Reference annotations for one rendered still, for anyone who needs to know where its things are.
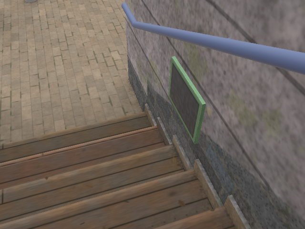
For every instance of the stairs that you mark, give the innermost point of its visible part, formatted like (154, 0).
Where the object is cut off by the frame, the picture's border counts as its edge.
(112, 174)

